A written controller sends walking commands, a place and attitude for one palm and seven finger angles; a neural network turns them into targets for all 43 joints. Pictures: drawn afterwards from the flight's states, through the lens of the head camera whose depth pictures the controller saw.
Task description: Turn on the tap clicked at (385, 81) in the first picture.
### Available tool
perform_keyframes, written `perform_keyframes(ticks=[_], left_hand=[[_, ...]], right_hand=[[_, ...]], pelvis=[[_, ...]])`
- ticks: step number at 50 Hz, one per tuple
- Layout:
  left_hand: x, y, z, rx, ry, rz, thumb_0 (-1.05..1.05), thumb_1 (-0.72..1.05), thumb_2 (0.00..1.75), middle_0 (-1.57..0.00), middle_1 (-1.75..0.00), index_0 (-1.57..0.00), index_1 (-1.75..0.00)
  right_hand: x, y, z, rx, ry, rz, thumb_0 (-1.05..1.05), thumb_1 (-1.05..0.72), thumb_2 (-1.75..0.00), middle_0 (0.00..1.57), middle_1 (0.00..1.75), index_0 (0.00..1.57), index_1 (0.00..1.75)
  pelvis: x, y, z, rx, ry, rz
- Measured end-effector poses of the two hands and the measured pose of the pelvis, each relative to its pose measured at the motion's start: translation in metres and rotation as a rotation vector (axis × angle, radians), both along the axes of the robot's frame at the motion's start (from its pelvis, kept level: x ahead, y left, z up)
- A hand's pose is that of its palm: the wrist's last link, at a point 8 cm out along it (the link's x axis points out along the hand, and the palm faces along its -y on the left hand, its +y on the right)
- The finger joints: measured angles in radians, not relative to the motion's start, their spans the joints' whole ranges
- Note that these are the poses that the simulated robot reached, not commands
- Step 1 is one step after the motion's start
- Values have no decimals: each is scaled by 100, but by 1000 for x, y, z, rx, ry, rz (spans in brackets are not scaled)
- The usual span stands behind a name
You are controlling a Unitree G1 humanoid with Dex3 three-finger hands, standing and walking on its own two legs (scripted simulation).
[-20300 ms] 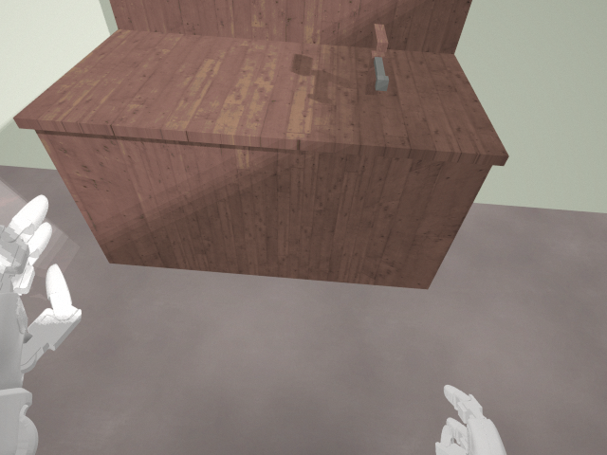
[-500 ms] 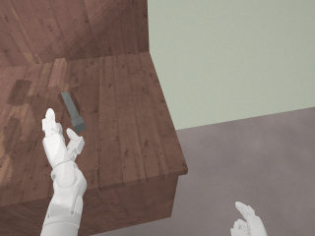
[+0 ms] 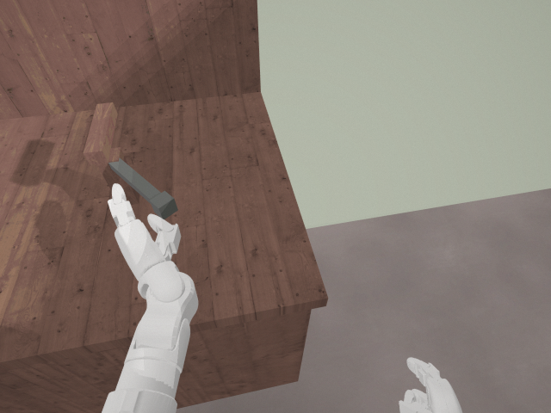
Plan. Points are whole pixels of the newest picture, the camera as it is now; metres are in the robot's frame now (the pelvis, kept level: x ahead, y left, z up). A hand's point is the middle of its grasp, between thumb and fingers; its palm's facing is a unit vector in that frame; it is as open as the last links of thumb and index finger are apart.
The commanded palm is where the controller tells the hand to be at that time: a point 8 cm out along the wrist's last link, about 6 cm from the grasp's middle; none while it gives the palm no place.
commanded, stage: push the lever round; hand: left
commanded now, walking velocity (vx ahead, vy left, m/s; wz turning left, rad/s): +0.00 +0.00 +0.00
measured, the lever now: (164, 205) +0.39 +0.21 +0.09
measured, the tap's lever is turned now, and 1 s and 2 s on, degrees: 36 60 82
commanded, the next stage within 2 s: lift the hand up off the lever in 1.36 s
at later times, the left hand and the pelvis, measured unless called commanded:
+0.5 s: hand (199, 214) +0.38 +0.15 +0.08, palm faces +0.73 -0.68 -0.10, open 7.7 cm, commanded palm +0.34 +0.17 +0.08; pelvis +0.00 -0.01 +0.00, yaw +0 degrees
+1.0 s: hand (203, 200) +0.42 +0.16 +0.07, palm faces +0.78 -0.62 -0.12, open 7.9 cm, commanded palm +0.37 +0.17 +0.08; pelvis +0.01 -0.01 -0.01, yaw +0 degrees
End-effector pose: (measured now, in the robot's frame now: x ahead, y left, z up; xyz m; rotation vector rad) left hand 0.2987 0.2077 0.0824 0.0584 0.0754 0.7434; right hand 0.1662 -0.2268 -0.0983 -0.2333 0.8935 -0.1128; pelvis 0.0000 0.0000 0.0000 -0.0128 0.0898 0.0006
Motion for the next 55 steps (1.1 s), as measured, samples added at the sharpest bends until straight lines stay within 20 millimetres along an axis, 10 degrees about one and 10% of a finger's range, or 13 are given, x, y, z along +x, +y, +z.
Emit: perform_keyframes(ticks=[55], left_hand=[[70,-38,-2,-20,86,161,1,90,90,-16,-15,-12,-14]], right_hand=[[-34,-12,-27,8,164,-5,1,-90,-90,20,30,20,30]], pelvis=[[4,-5,-9,-8,90,6]])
